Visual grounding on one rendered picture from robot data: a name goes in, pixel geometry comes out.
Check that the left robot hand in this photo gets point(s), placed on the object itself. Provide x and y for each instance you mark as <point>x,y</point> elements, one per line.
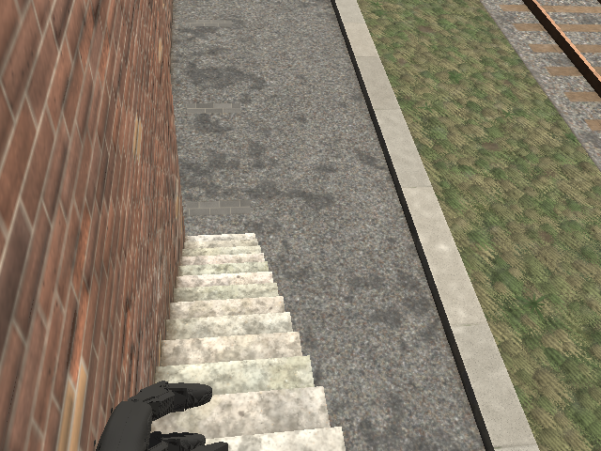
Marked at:
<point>129,426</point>

